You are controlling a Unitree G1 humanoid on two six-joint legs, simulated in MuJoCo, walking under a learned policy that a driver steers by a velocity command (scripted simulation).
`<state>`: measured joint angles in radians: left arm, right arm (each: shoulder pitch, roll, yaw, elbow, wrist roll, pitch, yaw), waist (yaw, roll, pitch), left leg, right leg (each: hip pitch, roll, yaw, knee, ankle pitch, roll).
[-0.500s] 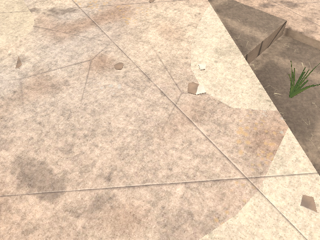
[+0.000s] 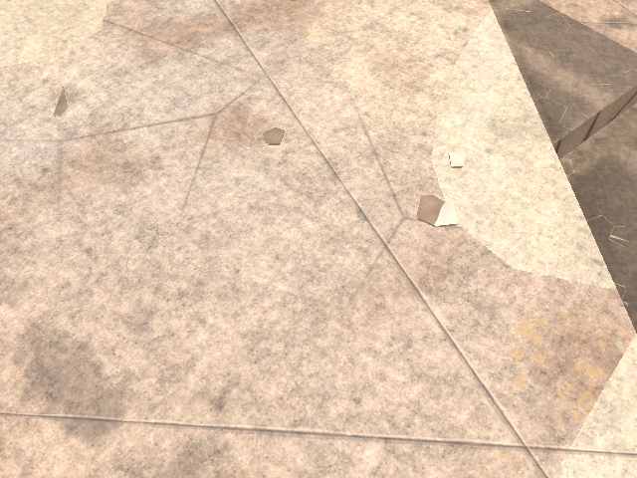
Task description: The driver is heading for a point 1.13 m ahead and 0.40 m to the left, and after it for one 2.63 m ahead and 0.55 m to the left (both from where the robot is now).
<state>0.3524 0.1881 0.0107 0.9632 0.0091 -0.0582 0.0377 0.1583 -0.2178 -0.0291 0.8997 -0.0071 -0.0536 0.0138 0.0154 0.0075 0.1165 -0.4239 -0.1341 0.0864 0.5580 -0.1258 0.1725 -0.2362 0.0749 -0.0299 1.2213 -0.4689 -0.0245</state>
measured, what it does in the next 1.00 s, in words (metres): walks ahead, turning left: right foot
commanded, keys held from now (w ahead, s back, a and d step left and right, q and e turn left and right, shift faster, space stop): q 0.80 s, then w+q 0.02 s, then w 0.18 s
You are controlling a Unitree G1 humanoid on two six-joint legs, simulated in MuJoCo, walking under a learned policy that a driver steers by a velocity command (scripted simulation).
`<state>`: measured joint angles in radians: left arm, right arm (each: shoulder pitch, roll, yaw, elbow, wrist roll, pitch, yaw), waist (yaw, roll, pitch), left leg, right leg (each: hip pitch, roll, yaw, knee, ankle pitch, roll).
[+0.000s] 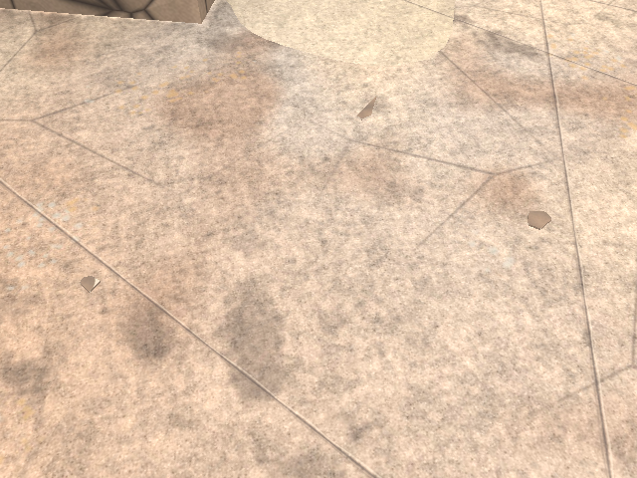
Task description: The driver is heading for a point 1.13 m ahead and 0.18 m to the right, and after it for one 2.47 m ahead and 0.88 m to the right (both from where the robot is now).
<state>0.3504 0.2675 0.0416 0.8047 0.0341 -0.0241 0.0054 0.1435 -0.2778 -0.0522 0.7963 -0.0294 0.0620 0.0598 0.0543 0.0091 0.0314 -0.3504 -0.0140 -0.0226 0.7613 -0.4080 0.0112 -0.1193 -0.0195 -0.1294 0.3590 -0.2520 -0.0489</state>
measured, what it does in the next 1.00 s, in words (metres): walks ahead: left foot, then right foot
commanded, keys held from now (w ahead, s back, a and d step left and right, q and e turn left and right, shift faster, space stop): w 1.00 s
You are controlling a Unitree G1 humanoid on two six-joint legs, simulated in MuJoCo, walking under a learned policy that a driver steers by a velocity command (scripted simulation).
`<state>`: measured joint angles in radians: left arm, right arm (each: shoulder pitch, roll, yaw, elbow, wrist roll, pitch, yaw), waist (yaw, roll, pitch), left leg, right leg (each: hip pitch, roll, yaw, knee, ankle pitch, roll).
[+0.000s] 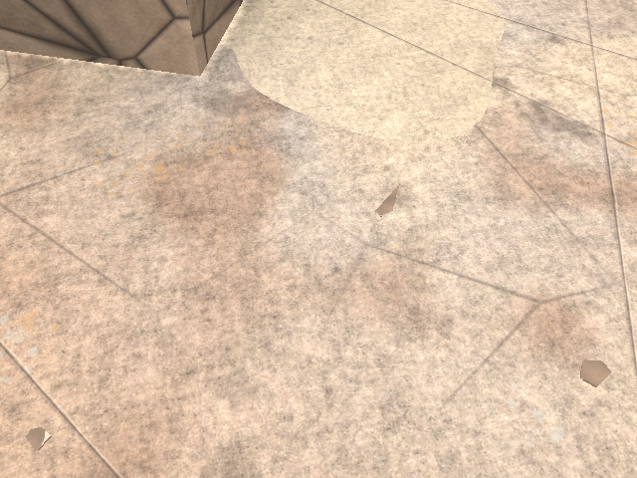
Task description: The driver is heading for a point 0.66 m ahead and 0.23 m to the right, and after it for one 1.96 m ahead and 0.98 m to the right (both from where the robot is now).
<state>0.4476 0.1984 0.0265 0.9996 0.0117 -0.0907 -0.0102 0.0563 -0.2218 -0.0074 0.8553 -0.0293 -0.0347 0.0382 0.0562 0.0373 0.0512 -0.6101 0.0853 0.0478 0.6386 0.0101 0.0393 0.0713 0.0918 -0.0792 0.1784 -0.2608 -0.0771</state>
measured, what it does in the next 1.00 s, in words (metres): walks ahead, turning right: left foot, then right foot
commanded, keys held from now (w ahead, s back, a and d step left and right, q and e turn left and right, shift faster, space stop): w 0.10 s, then w+e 0.90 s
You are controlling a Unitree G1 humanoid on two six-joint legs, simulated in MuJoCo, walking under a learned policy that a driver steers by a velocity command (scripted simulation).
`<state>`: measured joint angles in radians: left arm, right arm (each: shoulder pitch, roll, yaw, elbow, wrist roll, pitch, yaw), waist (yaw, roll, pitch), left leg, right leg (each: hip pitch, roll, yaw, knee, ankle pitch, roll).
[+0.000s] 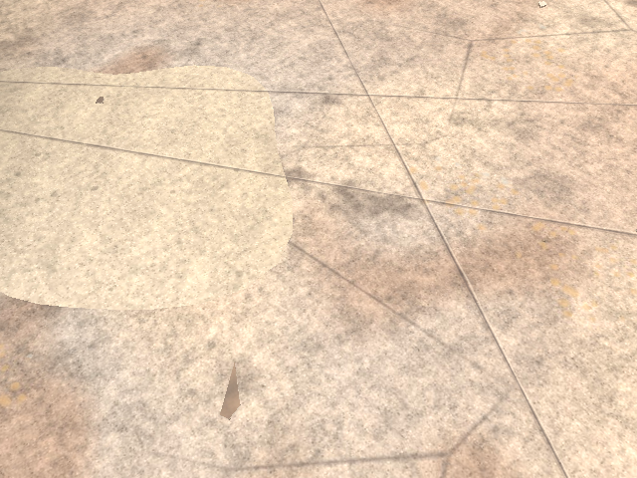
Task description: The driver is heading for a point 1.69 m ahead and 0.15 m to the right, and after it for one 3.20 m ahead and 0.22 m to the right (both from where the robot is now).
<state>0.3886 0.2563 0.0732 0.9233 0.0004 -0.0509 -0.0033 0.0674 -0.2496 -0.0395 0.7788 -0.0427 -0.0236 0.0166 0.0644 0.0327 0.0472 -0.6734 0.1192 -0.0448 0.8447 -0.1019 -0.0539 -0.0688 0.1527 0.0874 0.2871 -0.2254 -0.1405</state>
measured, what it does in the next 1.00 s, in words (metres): walks ahead, turning right: left foot, then right foot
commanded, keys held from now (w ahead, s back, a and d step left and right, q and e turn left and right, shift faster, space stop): w+e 0.30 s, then w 0.70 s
